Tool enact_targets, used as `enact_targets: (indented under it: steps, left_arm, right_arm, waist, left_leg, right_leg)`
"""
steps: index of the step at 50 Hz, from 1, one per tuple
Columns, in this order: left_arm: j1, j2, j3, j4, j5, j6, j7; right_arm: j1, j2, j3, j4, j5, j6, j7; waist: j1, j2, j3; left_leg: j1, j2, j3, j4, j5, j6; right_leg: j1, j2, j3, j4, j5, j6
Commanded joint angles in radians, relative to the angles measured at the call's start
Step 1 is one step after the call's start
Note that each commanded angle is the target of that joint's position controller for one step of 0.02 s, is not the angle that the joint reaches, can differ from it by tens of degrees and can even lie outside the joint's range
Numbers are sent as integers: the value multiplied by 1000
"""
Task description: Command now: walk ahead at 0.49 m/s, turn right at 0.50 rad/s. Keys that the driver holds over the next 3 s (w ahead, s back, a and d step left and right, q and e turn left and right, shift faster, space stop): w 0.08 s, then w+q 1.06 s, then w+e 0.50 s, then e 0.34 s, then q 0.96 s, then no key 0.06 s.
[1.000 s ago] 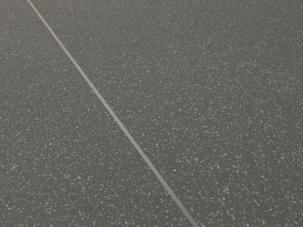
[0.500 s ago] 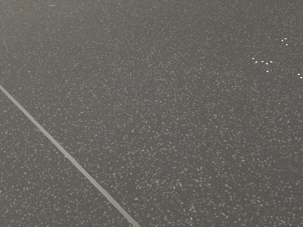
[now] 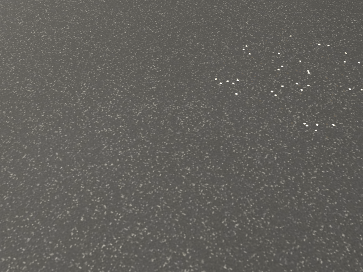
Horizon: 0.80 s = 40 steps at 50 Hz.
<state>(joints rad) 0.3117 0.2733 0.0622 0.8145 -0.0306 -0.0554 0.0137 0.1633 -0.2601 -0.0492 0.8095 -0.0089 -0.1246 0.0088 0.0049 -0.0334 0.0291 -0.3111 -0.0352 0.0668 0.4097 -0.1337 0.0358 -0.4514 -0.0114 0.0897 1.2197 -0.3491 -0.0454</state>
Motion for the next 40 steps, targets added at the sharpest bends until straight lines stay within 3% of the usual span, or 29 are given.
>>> enact_targets:
  steps: [1,4,7,9,12,14,16,17,18,19,20,21,22,24,28,34,38,40]
  left_arm:
    - [39,24,10,-73,-2,2,-5]
    - [-33,12,0,-112,13,5,-3]
    - [-139,12,-12,-147,28,-17,-17]
    - [-225,5,-21,-166,24,-31,-27]
    - [-309,28,-19,-200,10,-42,-40]
    - [-301,64,-7,-209,6,-52,-46]
    - [-155,116,23,-167,12,-58,-39]
    - [11,175,50,-131,24,-58,-27]
    - [146,280,75,-121,50,-48,-14]
    - [182,249,65,-111,53,-45,-20]
    - [127,168,42,-112,41,-49,-25]
    - [51,121,26,-118,29,-52,-28]
    - [-22,82,14,-118,29,-56,-34]
    - [-92,49,11,-106,37,-67,-37]
    - [-70,76,28,-61,46,-81,-19]
    - [-21,133,46,-20,39,-63,5]
    - [28,158,56,9,21,-40,7]
    - [23,178,61,13,13,-26,7]
  right_arm:
    - [43,-82,-22,-15,0,-17,7]
    - [78,-121,-35,20,7,-24,12]
    - [97,-140,-34,35,23,-7,9]
    - [127,-156,-33,42,33,6,7]
    - [200,-185,-35,66,41,22,5]
    - [206,-193,-37,73,45,33,2]
    - [191,-188,-31,72,42,43,-3]
    - [183,-139,-14,59,29,40,-4]
    - [245,-27,18,24,11,26,-2]
    - [294,-31,20,26,41,11,-3]
    - [239,-125,-10,24,67,12,-5]
    - [181,-133,-15,7,64,18,-8]
    - [155,-121,-18,6,49,29,-12]
    - [171,-91,-25,8,42,58,-9]
    - [126,-51,-25,-24,38,87,-4]
    - [-68,-29,-12,-101,27,82,30]
    - [-175,-33,-8,-162,31,81,53]
    - [-183,-48,-15,-185,32,83,62]
  waist:
    - [1,100,-47]
    - [-1,71,-12]
    - [-17,65,4]
    - [-48,73,19]
    - [-74,101,24]
    - [-48,125,13]
    - [43,123,-62]
    - [118,87,-175]
    - [125,-147,-334]
    - [118,-260,-422]
    - [109,-156,-283]
    - [81,-121,-187]
    - [49,-75,-126]
    - [-5,-98,-64]
    - [-21,-33,-17]
    - [37,-11,46]
    - [68,-8,81]
    - [52,-23,66]
  left_leg:
    - [153,279,-269,-258,38,175]
    - [156,294,-206,-297,119,210]
    - [166,257,-149,-300,171,202]
    - [141,225,-114,-280,169,180]
    - [188,257,-155,-237,123,165]
    - [228,286,-198,-187,96,143]
    - [198,247,-175,-23,218,102]
    - [85,184,-124,209,189,62]
    - [-263,56,-37,601,-160,-8]
    - [-419,14,-158,820,-454,-11]
    - [-492,66,-203,907,-389,-1]
    - [-496,108,-178,895,-297,6]
    - [-455,140,-173,852,-220,1]
    - [-359,174,-176,791,-130,-6]
    - [-405,170,-189,718,-11,-20]
    - [-416,153,-111,401,187,-13]
    - [-435,143,-52,294,111,21]
    - [-384,110,-5,262,19,52]
  right_leg:
    - [-167,-110,32,-10,57,2]
    - [-239,-118,41,-142,123,10]
    - [-232,-127,-25,-356,274,18]
    - [-164,-96,-70,-494,335,29]
    - [-113,-61,-81,-609,319,36]
    - [-57,-43,-74,-677,275,19]
    - [180,-5,-100,-743,253,-14]
    - [427,-82,-31,-726,266,-56]
    - [795,-354,312,-737,218,-163]
    - [824,-449,628,-884,80,-242]
    - [714,-412,517,-906,32,-206]
    - [589,-373,364,-925,69,-175]
    - [473,-326,259,-962,129,-156]
    - [335,-269,105,-1033,228,-132]
    - [322,-264,-59,-1074,418,-143]
    - [379,-267,-213,-1094,395,-120]
    - [494,-297,-262,-1050,425,-101]
    - [534,-303,-291,-978,597,-83]
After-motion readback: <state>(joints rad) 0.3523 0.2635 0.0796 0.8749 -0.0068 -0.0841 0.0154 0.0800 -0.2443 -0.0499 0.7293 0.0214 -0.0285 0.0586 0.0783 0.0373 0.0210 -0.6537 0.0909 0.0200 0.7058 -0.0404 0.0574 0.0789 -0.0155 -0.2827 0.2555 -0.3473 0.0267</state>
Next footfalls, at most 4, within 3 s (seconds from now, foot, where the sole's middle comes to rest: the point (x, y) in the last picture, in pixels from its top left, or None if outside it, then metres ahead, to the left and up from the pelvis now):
0.34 right None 0.34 -0.17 -0.77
0.88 left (154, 242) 0.58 0.13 -0.77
1.42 right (168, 163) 0.93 0.09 -0.77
1.88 left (116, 131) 1.11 0.34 -0.77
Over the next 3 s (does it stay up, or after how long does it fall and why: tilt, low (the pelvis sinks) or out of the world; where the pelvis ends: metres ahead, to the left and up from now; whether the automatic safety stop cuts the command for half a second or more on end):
stays up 1.02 0.24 0.00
